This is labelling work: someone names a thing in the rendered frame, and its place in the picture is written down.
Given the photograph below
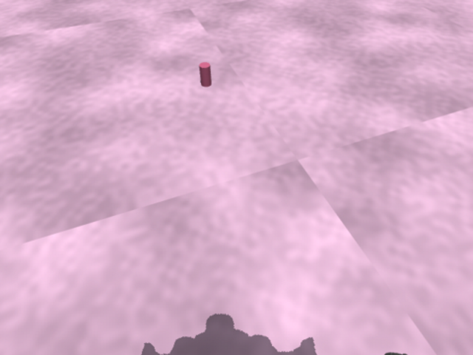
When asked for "can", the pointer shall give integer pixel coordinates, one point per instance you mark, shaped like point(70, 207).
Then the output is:
point(205, 74)

